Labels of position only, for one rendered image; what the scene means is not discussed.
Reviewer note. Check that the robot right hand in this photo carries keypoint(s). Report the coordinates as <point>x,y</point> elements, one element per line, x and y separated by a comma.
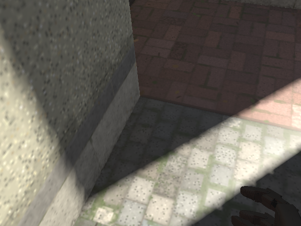
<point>285,214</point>

